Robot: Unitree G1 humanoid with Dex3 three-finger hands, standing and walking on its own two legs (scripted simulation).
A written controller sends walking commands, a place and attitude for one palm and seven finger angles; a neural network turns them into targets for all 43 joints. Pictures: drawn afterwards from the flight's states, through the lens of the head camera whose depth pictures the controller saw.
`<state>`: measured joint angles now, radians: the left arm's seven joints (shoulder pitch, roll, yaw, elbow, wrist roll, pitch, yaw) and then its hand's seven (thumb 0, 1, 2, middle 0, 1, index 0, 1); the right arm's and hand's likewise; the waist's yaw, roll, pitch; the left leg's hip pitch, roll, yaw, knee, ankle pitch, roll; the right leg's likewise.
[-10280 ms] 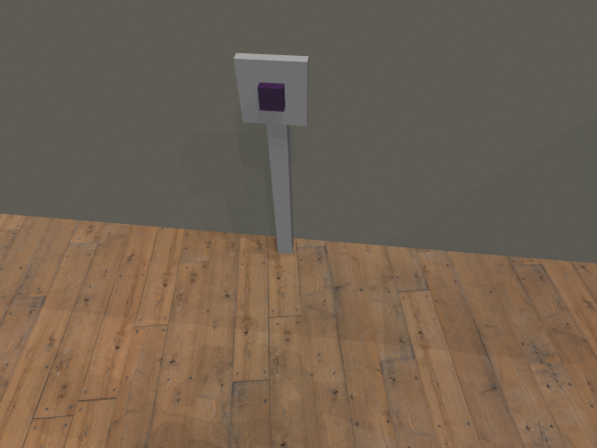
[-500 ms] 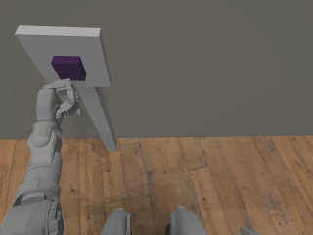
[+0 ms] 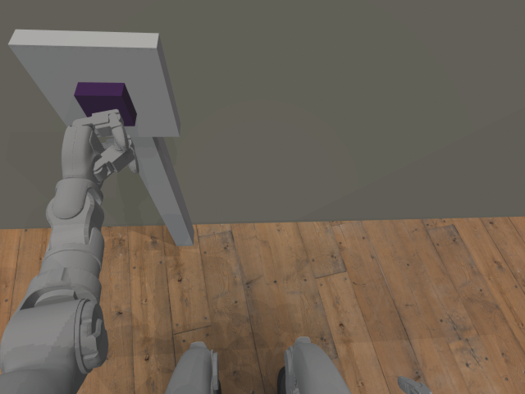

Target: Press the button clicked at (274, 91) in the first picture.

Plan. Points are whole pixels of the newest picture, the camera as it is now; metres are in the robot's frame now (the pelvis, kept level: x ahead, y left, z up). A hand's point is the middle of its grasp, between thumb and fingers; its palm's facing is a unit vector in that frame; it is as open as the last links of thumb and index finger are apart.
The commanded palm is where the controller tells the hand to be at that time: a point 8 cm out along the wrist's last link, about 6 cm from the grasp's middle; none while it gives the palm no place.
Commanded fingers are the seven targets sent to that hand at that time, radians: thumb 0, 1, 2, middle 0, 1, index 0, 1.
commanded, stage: press the button with the knuckle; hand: left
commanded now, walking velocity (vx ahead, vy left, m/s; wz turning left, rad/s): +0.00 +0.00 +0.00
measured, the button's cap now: (108, 103) +0.53 +0.22 +0.08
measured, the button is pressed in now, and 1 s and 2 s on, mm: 0 8 0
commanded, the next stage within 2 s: hold the button down briefly in 0.60 s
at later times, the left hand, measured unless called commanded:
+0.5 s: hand (124, 143) +0.48 +0.20 +0.05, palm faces +0.01 -1.00 -0.02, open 2.7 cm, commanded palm +0.48 +0.24 +0.05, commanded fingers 0.00 0.90 0.90 -1.30 -1.50 -1.30 -1.50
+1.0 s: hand (123, 141) +0.48 +0.20 +0.05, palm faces +0.02 -1.00 -0.04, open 2.7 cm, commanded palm +0.50 +0.23 +0.05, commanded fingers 0.00 0.90 0.90 -1.30 -1.50 -1.30 -1.50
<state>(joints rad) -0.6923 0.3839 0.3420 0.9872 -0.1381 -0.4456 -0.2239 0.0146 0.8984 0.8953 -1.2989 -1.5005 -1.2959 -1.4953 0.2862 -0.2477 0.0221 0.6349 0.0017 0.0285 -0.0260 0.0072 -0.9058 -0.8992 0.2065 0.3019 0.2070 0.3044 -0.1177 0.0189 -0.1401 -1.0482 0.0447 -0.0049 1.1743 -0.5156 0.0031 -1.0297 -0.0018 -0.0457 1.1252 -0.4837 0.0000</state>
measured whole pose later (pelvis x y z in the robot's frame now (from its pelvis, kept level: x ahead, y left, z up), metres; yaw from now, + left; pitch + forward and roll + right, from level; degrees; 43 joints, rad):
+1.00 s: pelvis -0.04 +0.00 -0.02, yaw +1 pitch +25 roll -4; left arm -0.99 0.53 0.33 1.22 -0.07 -0.42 -0.20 -0.05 0.72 0.94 -1.30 -1.50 -1.39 -1.50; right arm 0.33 -0.27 0.07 0.66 -0.02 -0.02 -0.04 0.01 -0.90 -0.90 0.21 0.30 0.21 0.30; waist -0.19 0.02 -0.13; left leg -1.24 0.03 -0.05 1.27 -0.47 0.01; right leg -1.19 -0.01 -0.08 1.19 -0.44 0.00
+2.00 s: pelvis +0.02 +0.01 +0.01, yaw +1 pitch +20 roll -2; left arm -0.27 0.27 0.24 0.59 -0.20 -0.44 -0.22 0.01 0.90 0.90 -1.30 -1.50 -1.30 -1.50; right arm 0.23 -0.24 0.01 0.58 0.02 0.02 -0.02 0.01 -0.91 -0.90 0.21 0.30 0.21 0.30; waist -0.05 0.01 -0.16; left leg -0.93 0.03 -0.01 1.12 -0.53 0.01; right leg -0.90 -0.01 -0.05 1.06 -0.50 0.01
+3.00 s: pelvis +0.04 +0.00 +0.09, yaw +2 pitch +0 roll -1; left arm 0.38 0.31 0.18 -0.27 -0.07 -0.02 0.12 0.01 0.89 0.89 -1.30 -1.50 -1.30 -1.49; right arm 0.21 -0.22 0.06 0.57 0.02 -0.08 -0.11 0.01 -0.90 -0.90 0.21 0.30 0.21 0.30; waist 0.05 0.05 -0.05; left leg -0.24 0.02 0.00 0.59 -0.35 0.00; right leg -0.23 -0.01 -0.05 0.56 -0.33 0.00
